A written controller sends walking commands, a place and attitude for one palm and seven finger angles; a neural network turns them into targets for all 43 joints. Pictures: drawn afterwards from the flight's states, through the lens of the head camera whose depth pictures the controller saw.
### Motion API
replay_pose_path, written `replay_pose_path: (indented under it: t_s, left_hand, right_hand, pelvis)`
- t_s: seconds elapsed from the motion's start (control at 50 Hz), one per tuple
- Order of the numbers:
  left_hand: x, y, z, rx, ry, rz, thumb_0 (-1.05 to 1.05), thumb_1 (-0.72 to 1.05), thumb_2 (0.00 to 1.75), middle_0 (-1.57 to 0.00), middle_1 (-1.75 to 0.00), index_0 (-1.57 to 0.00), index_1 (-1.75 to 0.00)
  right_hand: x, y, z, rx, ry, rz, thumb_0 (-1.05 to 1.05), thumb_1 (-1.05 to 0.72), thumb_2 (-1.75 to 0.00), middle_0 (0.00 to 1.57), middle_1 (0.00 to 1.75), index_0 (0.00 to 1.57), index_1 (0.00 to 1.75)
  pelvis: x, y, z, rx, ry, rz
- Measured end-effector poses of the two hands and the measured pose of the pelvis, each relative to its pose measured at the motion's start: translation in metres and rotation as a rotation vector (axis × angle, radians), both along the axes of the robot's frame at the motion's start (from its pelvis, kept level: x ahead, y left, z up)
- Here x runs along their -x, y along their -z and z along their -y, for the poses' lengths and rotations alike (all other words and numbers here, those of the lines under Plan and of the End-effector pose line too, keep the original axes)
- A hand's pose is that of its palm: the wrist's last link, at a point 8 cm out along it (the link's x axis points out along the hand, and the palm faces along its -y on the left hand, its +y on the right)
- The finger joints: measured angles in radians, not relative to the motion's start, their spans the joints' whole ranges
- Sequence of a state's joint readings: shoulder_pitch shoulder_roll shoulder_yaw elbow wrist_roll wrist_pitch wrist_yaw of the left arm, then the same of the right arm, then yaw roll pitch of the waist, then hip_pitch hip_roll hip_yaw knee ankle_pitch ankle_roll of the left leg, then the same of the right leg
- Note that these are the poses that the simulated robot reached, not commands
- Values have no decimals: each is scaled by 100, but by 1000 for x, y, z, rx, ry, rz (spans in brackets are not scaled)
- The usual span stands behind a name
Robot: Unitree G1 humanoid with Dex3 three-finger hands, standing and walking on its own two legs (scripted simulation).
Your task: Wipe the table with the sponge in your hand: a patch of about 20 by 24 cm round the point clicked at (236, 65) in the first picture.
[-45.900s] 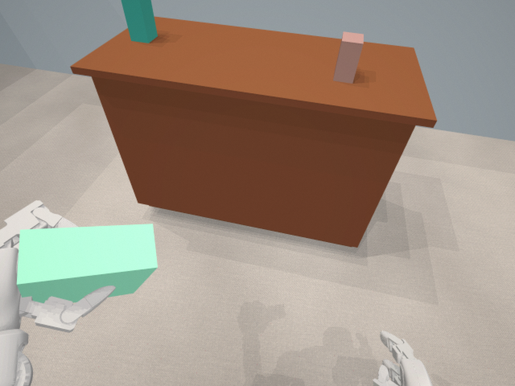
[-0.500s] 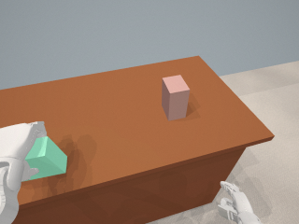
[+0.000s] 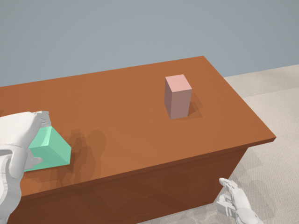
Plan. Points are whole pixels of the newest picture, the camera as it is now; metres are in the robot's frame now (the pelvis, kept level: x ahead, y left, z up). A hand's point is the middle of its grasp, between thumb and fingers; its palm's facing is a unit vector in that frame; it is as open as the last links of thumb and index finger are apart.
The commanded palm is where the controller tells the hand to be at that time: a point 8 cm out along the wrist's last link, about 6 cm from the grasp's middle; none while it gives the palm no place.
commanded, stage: lift the sponge slowly off the table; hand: left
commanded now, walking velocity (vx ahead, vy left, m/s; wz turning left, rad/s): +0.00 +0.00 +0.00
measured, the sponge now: (38, 154) +0.22 +0.35 +0.07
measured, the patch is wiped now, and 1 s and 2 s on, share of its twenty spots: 1.00 1.00 1.00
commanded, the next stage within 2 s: bring the sponge back beside the body in 1.10 s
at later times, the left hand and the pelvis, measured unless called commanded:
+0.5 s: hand (18, 131) +0.23 +0.36 +0.16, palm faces +0.03 +0.00 -1.00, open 9.0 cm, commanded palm +0.19 +0.35 +0.23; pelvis -0.01 -0.01 +0.00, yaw +0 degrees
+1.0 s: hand (12, 119) +0.23 +0.35 +0.19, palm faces +0.09 -0.01 -1.00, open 9.0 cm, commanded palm +0.19 +0.35 +0.26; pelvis -0.02 +0.00 +0.00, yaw +0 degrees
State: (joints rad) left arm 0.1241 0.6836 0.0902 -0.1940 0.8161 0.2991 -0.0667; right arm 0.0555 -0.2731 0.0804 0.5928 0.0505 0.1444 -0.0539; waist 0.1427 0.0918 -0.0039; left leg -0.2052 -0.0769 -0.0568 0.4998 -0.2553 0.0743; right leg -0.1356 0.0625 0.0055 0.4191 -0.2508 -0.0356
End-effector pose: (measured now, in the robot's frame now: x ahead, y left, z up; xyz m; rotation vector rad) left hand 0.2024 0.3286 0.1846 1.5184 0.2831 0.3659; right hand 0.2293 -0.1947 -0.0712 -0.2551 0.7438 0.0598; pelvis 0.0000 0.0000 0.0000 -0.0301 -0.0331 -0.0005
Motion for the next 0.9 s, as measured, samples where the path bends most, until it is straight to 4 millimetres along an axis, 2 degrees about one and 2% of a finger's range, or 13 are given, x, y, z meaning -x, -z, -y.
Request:
replay_pose_path:
  t_s: [0.12, 0.22, 0.34, 0.46, 0.58, 0.76, 0.9]
  left_hand:
    - [-9, -6, -10, 6, -57, -24, 0, -45, 107, -82, -140, -86, -146]
    - [-14, -9, -8, 9, -35, -60, 0, -45, 107, -82, -140, -86, -146]
    - [-10, -19, 0, -11, 36, -49, 0, -45, 107, -82, -140, -86, -146]
    - [-5, -29, -13, -22, -9, -26, 0, -45, 107, -82, -140, -86, -146]
    - [-5, -31, -22, -7, -48, -40, 0, -45, 107, -82, -140, -86, -146]
    - [-9, -45, 0, -30, 72, 4, 0, -45, 107, -82, -140, -86, -145]
    - [-10, -65, -11, -29, 3, 69, 0, -45, 107, -82, -140, -86, -145]
  right_hand:
    - [1, -2, 4, 1, 5, 6, 1, -90, -90, 20, 30, 20, 30]
    - [4, -4, 12, 12, 15, 16, 1, -90, -90, 20, 30, 20, 30]
    - [8, -4, 19, 26, 24, 15, 1, -90, -90, 20, 30, 20, 30]
    - [12, 0, 21, 35, 18, -10, 1, -90, -90, 20, 30, 20, 30]
    - [12, 1, 16, 33, 14, -8, 1, -90, -90, 20, 30, 20, 30]
    - [7, -6, 0, 6, -1, 37, 1, -90, -90, 20, 30, 20, 30]
    - [4, -8, -10, -15, -23, 39, 1, -90, -90, 20, 30, 20, 30]
  pelvis:
    - [4, -1, 5, -3, -2, 6]
    - [5, -1, 7, -5, -2, 10]
    - [4, -1, 8, -4, 3, 18]
    - [7, -1, 9, -2, -2, 22]
    - [10, -2, 8, -2, -9, 20]
    - [12, -2, 2, -2, -4, 32]
    - [16, -3, -2, -4, 3, 25]
